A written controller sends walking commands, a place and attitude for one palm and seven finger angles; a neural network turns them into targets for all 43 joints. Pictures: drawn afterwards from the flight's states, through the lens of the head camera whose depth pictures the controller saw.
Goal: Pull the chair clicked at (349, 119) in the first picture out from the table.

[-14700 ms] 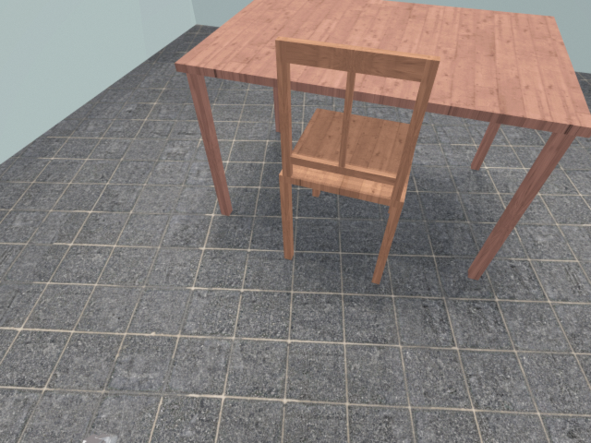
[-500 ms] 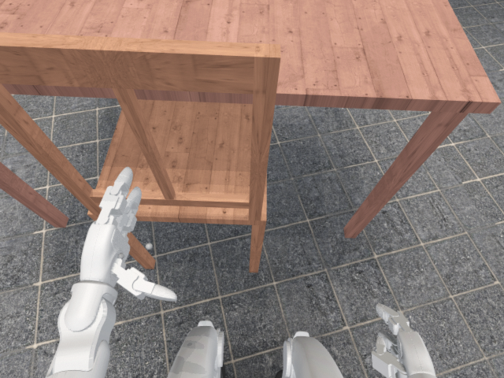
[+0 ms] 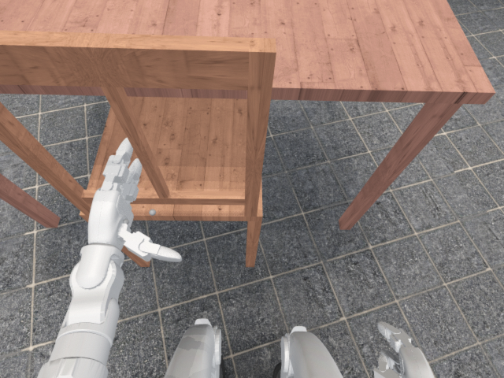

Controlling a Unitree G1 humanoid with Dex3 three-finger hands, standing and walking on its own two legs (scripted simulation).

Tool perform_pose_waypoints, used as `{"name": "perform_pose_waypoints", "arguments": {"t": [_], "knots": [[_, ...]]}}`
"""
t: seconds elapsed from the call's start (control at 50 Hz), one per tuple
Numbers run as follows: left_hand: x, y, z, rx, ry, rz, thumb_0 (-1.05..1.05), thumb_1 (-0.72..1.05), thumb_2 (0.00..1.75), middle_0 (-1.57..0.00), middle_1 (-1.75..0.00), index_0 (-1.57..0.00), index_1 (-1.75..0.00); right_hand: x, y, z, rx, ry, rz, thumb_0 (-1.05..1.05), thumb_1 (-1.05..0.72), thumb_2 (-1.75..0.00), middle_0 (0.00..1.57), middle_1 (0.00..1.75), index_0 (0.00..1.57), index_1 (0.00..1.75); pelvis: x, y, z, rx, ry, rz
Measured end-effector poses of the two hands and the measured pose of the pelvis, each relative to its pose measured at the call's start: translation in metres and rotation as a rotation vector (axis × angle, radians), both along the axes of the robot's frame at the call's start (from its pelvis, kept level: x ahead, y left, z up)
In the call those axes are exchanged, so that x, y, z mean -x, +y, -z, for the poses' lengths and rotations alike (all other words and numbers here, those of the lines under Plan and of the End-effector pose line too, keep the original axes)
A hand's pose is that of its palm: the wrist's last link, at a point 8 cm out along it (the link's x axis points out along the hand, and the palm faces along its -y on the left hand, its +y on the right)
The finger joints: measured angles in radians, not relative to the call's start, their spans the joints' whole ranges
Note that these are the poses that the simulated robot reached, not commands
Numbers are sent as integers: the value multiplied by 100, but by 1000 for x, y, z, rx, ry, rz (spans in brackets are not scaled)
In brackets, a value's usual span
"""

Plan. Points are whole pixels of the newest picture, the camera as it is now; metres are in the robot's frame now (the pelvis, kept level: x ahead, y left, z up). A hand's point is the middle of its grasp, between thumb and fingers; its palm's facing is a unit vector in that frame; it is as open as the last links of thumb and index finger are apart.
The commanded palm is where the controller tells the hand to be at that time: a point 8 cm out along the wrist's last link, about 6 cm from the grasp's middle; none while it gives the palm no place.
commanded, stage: push the fingers through the gap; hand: left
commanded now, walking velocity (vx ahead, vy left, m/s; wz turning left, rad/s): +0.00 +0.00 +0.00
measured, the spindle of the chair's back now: (144, 152) +0.45 +0.18 +0.04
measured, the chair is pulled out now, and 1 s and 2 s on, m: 0.00 0.00 0.00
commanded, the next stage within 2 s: hook a spindle and tug to test in 1.06 s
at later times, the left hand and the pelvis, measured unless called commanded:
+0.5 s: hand (154, 187) +0.40 +0.16 +0.02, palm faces +0.00 -1.00 -0.04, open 16.9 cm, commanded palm +0.38 +0.22 +0.02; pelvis +0.00 +0.00 +0.00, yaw +0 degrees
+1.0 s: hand (159, 179) +0.42 +0.16 +0.02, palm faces +0.00 -1.00 -0.04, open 16.9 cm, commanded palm +0.39 +0.21 +0.02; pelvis +0.00 +0.00 +0.00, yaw -1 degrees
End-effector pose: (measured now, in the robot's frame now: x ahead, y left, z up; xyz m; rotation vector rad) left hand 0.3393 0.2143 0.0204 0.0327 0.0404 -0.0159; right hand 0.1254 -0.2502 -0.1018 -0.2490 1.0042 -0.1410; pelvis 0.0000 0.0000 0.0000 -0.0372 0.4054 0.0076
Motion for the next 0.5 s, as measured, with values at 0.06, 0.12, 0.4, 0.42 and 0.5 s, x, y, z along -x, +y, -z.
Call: {"name": "perform_pose_waypoints", "arguments": {"t": [0.06,0.12,0.4,0.42,0.5], "knots": [[-3,2,1,-5,-1,-5,-2,-50,30,-7,-8,-6,-8,3,0,1,-1,15,5,1,-91,-90,20,30,20,30,-1,0,0,-1,1,1],[-7,3,2,-6,1,-10,-2,-50,30,-7,-8,-6,-8,6,0,2,0,27,7,1,-91,-90,20,30,20,30,-1,1,0,0,3,0],[-33,1,3,-5,-9,-13,-2,-50,30,-7,-8,-6,-8,13,-2,6,4,60,17,1,-91,-90,20,30,20,30,1,1,2,2,14,0],[-35,2,2,-5,-10,-14,-2,-50,30,-7,-8,-6,-8,14,-2,6,4,63,18,1,-91,-90,20,30,20,30,2,1,2,2,15,1],[-43,3,2,-4,-14,-17,-2,-50,30,-7,-8,-6,-8,20,-3,7,5,80,26,1,-91,-90,20,30,20,30,2,1,3,3,19,2]]}}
